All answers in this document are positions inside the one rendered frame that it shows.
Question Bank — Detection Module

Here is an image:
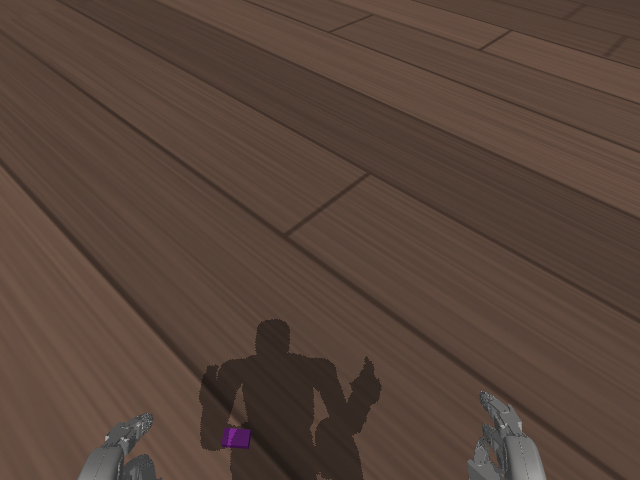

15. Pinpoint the right robot hand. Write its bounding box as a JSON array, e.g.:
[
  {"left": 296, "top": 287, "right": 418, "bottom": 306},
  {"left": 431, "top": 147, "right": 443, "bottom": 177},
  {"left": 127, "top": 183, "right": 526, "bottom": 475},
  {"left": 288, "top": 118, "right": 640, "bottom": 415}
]
[{"left": 467, "top": 391, "right": 547, "bottom": 480}]

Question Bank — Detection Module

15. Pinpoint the small box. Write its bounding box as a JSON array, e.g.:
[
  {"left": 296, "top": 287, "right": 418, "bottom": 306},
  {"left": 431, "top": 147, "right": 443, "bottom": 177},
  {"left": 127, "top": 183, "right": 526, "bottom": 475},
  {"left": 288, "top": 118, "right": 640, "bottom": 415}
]
[{"left": 221, "top": 428, "right": 251, "bottom": 449}]

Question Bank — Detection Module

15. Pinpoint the left robot hand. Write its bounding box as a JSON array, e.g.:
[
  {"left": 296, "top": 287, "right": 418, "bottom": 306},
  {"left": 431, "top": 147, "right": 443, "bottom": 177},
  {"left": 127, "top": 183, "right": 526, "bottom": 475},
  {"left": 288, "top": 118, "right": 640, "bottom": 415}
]
[{"left": 77, "top": 413, "right": 162, "bottom": 480}]

